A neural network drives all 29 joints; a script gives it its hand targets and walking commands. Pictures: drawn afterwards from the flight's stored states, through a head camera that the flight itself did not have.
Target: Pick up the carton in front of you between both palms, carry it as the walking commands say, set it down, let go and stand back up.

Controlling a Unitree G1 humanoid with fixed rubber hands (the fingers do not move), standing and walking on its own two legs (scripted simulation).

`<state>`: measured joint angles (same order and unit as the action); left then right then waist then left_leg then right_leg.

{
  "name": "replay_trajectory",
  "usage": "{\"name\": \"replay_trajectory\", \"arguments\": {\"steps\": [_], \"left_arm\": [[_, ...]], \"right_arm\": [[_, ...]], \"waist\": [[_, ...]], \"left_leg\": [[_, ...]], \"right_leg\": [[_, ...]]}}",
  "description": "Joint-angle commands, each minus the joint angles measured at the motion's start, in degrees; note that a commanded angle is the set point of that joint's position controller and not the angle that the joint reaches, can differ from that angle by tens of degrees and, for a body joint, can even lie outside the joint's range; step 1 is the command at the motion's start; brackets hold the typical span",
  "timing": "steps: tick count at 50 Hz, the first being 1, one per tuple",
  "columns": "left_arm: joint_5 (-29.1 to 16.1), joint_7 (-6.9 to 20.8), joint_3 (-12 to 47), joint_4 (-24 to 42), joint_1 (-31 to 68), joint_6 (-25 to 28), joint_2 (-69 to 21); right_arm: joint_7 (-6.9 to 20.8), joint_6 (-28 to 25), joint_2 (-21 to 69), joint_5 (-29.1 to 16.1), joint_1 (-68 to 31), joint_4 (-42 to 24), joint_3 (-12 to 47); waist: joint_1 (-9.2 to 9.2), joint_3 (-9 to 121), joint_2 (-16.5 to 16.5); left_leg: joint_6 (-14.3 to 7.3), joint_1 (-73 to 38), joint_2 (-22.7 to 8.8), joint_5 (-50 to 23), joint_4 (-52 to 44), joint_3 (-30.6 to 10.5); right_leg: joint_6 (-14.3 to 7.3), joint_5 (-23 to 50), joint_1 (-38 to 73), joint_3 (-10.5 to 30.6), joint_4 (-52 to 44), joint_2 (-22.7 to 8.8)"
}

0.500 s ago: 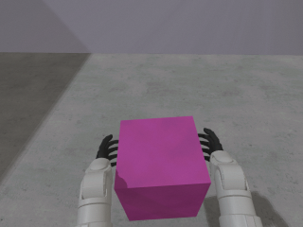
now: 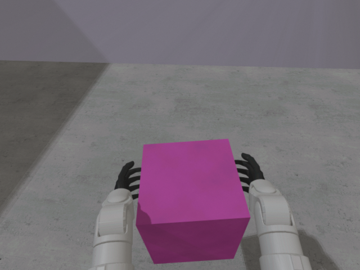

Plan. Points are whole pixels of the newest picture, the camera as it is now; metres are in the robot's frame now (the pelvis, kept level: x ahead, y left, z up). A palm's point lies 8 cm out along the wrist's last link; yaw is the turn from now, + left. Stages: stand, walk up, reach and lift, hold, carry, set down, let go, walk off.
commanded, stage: carry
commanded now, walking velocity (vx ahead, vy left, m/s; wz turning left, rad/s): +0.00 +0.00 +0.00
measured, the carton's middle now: (189, 203) +0.30 +0.00 -0.04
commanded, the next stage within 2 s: hold in 1.86 s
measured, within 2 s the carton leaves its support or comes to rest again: neither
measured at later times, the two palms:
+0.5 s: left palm (120, 192) +0.29 +0.16 +0.04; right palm (252, 182) +0.30 -0.14 +0.04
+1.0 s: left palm (121, 194) +0.29 +0.16 +0.04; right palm (254, 186) +0.29 -0.14 +0.04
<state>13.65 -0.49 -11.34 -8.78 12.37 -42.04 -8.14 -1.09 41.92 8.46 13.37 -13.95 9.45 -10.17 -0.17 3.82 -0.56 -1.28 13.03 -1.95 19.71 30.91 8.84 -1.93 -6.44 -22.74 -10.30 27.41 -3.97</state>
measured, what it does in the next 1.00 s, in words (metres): stands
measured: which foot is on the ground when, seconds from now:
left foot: down 0.00-1.00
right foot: down 0.00-1.00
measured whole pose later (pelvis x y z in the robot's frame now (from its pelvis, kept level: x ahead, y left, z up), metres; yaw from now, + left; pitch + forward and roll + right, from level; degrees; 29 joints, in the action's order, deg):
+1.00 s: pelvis +0.00 +0.01 +0.00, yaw +0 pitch +1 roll +0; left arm 13.1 -0.7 -11.0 -8.0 12.1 -42.0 -8.1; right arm -1.3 42.0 8.3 13.0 -13.4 8.3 -9.7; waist -0.2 3.9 -1.0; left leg -1.6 13.4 -1.9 20.5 32.4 9.1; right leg -1.4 -6.7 -23.2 -9.7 28.6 -4.3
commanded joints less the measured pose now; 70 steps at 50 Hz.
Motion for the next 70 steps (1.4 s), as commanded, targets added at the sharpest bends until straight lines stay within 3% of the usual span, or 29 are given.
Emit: {"name": "replay_trajectory", "arguments": {"steps": [1, 4, 5, 8, 13, 17, 18, 21, 24, 27, 30, 32, 35, 36, 38, 39, 41, 43, 46, 51, 53, 54, 56, 57, 58, 59, 62, 65, 70], "left_arm": [[-14.91, 11.88, 34.18, 5.56, 26.09, 2.41, -48.6], [-13.22, 11.33, 33.79, 7.21, 26.33, 2.22, -47.4], [-13.61, 11.24, 33.69, 5.91, 24.43, 1.88, -48.4], [-12.47, 11.47, 32.47, 5.06, 24.25, 1.83, -46.33], [-13.48, 11.62, 33.02, 5.21, 27.55, 1.84, -47.35], [-13.97, 12.08, 32.35, 2.95, 28.11, 2.48, -47.81], [-12.81, 11.94, 31.84, 2.05, 25.84, 2.07, -48.21], [-14.02, 11.6, 33.91, 6.94, 27.83, 2.86, -49.21], [-12.78, 11.5, 32.86, 3.57, 25.22, 1.56, -48.11], [-14.07, 11.02, 33.21, 4.78, 25.46, 2.16, -48.09], [-13.19, 11.4, 32.04, 2.25, 25.67, 1.57, -47.31], [-12.31, 11.56, 30.82, 2.1, 25.11, 2.28, -47.62], [-13.64, 11.9, 34.11, 5.75, 28.15, 2.63, -48.64], [-14.53, 11.97, 32.85, 2.25, 28.36, 2.1, -49.6], [-13.74, 11.96, 32.08, 3.29, 27.36, 2.12, -48.5], [-13.26, 11.88, 31.96, 1.91, 27.26, 1.96, -48.39], [-13.22, 11.48, 32.97, 5.16, 28.12, 2.2, -47.06], [-14.6, 11.72, 34.08, 4.17, 28.14, 1.99, -48.58], [-12.83, 11.54, 31.84, 4.72, 27.16, 1.84, -48.04], [-13.18, 11.46, 32.57, 4.27, 25.18, 1.76, -48.35], [-12.02, 11.51, 32.13, 4.09, 25.43, 1.99, -46.65], [-12.71, 11.44, 31.61, 3.94, 25.33, 2.39, -46.98], [-14.7, 11.72, 32.64, 5.26, 26.49, 2.67, -48.54], [-12.86, 11.78, 32.11, 4.99, 28.57, 2.37, -47.53], [-13.56, 11.62, 31.96, 4.35, 27.42, 2.15, -48.3], [-14.81, 11.85, 33.96, 6.69, 29.03, 2.44, -48.3], [-12.41, 11.3, 32.94, 5.51, 25.56, 2.3, -47.13], [-15.53, 11.5, 34.87, 5.31, 26.7, 1.97, -49.7], [-13.62, 11.67, 33.34, 4.23, 24.2, 1.7, -47.65]], "right_arm": [[11.89, -2.08, 50.99, -15.35, -23.77, -4.49, 34.24], [12.38, -1.58, 50.91, -14.58, -22.95, -2.56, 33.44], [12.13, -1.67, 49.55, -14.73, -23.37, -4.97, 34.42], [11.62, -1.42, 48.1, -13.54, -21.15, -2.57, 32.05], [11.82, -1.19, 49.48, -13.71, -23.69, -2.37, 31.87], [11.53, -1.38, 48.83, -13.22, -23.96, -2.17, 31.95], [11.87, -1.57, 49.47, -13.71, -25.0, -2.36, 32.23], [12.25, -1.87, 51.14, -15.02, -25.63, -3.78, 34.03], [11.92, -1.48, 48.98, -13.07, -23.11, -3.18, 32.2], [11.89, -1.39, 48.67, -14.72, -23.75, -2.75, 33.23], [11.97, -1.54, 48.4, -13.51, -23.82, -1.29, 30.48], [12.05, -1.63, 49.69, -13.16, -23.57, -0.45, 32.07], [12.38, -2.63, 51.75, -15.29, -27.33, -4.48, 34.32], [12.29, -1.87, 49.74, -13.98, -23.83, -0.77, 32.17], [12.2, -1.7, 51.51, -14.19, -24.79, -3.31, 33.66], [12.2, -1.75, 48.71, -13.16, -24.98, -1.22, 30.93], [11.76, -1.82, 49.41, -13.52, -24.36, -2.0, 31.25], [11.91, -2.59, 50.09, -14.2, -25.53, -5.5, 31.84], [11.82, -1.64, 50.13, -13.55, -26.39, -4.1, 33.17], [11.85, -1.35, 49.02, -13.72, -24.38, -3.02, 33.54], [11.75, -1.2, 48.76, -12.75, -22.97, -0.36, 30.75], [11.9, -1.72, 49.39, -13.25, -24.24, -1.37, 32.65], [12.29, -1.73, 50.73, -14.89, -23.77, -3.46, 34.33], [12.17, -1.45, 50.22, -12.66, -24.19, -0.49, 30.32], [12.23, -1.89, 51.08, -13.93, -23.66, -1.2, 31.78], [12.3, -1.53, 50.31, -12.96, -21.1, -0.65, 30.75], [12.08, -2.16, 50.58, -14.31, -25.95, -3.84, 33.65], [11.96, -2.06, 51.13, -15.58, -24.87, -6.98, 35.55], [11.89, -1.51, 49.19, -14.32, -21.99, -4.45, 33.71]], "waist": [[0.36, 16.23, -1.24], [0.01, 18.42, -2.79], [0.08, 16.87, -2.49], [0.21, 18.32, 1.16], [0.37, 15.1, -0.59], [0.5, 13.85, 1.67], [0.22, 14.31, -0.3], [0.38, 16.79, 1.91], [0.63, 15.57, -2.49], [0.02, 16.25, 2.79], [0.18, 12.08, -3.72], [0.52, 13.19, 0.49], [0.35, 15.09, -0.84], [0.48, 14.67, -1.82], [0.14, 13.95, 2.9], [0.15, 12.19, -1.37], [0.38, 14.56, 1.2], [0.3, 14.69, -2.23], [0.0, 15.01, 2.83], [0.17, 12.74, 0.71], [0.13, 14.62, -3.86], [0.18, 13.29, 0.46], [0.26, 16.21, 3.39], [0.34, 12.76, -0.82], [0.25, 13.77, 0.54], [0.36, 15.52, -2.49], [0.05, 17.14, 0.89], [-0.11, 16.2, 2.68], [0.2, 15.74, -0.78]], "left_leg": [[-1.24, 0.02, -6.85, -13.45, -5.79, -6.31], [-0.58, -0.16, -6.15, -15.86, -4.38, -6.24], [-0.38, -0.59, -7.4, -22.82, -4.02, -7.34], [-1.37, -1.28, -7.65, -20.92, -4.58, -7.71], [-0.65, 0.79, -6.71, -11.47, -4.63, -6.07], [-0.69, 1.27, -5.46, -7.99, -5.37, -5.25], [-0.82, 0.4, -6.18, -9.25, -5.41, -5.61], [-0.64, 0.26, -6.14, -10.32, -5.1, -5.5], [-1.28, 0.98, -7.3, -13.47, -4.71, -6.0], [-1.15, 1.42, -6.45, -7.91, -4.89, -6.28], [-0.98, 2.97, -7.49, -10.7, -6.98, -7.67], [-0.38, -0.23, -7.86, -14.62, -5.94, -6.02], [-0.72, -0.27, -8.47, -11.39, -6.1, -6.33], [-0.81, 1.59, -6.98, -9.01, -7.06, -5.72], [-1.23, 2.9, -7.76, -5.91, -7.0, -6.83], [-1.63, 2.36, -7.45, -5.4, -7.65, -6.49], [-1.5, 0.73, -6.67, -6.63, -6.98, -6.06], [-0.88, 1.36, -6.55, -7.05, -7.41, -6.09], [-1.32, 2.9, -5.79, -7.2, -4.35, -6.23], [-1.17, 2.75, -6.44, -3.17, -6.93, -6.06], [-1.84, 2.23, -6.69, -8.36, -7.44, -6.11], [-1.69, 2.79, -7.22, -9.97, -5.53, -6.05], [-0.95, 0.69, -6.24, -8.0, -5.46, -5.49], [-1.12, 2.84, -5.82, -7.76, -7.15, -4.91], [-0.62, 2.25, -5.76, -5.64, -7.83, -6.62], [-0.81, 0.93, -6.55, -4.31, -6.82, -6.11], [-1.08, -0.13, -5.86, -10.16, -5.89, -5.83], [-0.6, 2.27, -7.06, -13.02, -4.16, -6.58], [-0.93, 0.0, -6.74, -12.86, -3.65, -4.55]], "right_leg": [[-0.31, 10.04, 12.17, 7.44, -1.79, -6.21], [-0.54, 12.37, 13.03, 6.86, 1.02, -5.75], [-0.5, 11.34, 12.72, 6.6, 0.89, -5.76], [-0.57, 10.84, 12.73, 6.49, 1.6, -6.03], [-0.06, 8.26, 10.73, 6.65, 0.99, -5.02], [0.81, 7.33, 10.48, 7.26, -0.98, -5.81], [0.23, 8.39, 11.4, 7.17, 0.04, -5.82], [0.12, 10.23, 13.07, 7.68, 0.16, -6.12], [-0.15, 10.49, 12.45, 7.31, -0.15, -5.96], [0.29, 7.39, 12.63, 7.61, 0.65, -4.99], [0.25, 7.51, 10.87, 7.73, -1.16, -6.36], [0.67, 7.25, 8.72, 5.41, -0.16, -4.04], [0.37, 7.63, 10.88, 6.12, -0.07, -4.88], [0.05, 5.81, 11.33, 6.31, 0.34, -5.41], [0.81, 4.48, 11.64, 6.07, -1.02, -5.09], [0.45, 5.17, 9.27, 7.4, -0.84, -5.45], [0.5, 5.3, 10.99, 7.57, -1.11, -5.09], [0.51, 3.21, 10.5, 7.29, -1.53, -6.05], [0.24, 8.16, 12.58, 7.54, -1.34, -4.86], [0.48, 4.35, 10.02, 8.54, -3.21, -5.9], [0.34, 6.86, 11.49, 7.19, -1.24, -5.8], [0.71, 7.54, 11.42, 5.89, -1.07, -5.19], [0.57, 8.69, 11.95, 6.5, -0.25, -5.67], [0.78, 7.58, 9.4, 8.23, -0.96, -5.94], [0.7, 1.27, 10.7, 7.19, -1.14, -5.8], [0.22, 4.09, 10.6, 8.05, -2.2, -5.4], [-0.28, 7.64, 11.85, 8.77, 0.65, -5.76], [0.63, 12.04, 12.74, 6.46, 0.42, -5.29], [0.5, 10.63, 10.1, 6.98, -0.12, -5.13]]}}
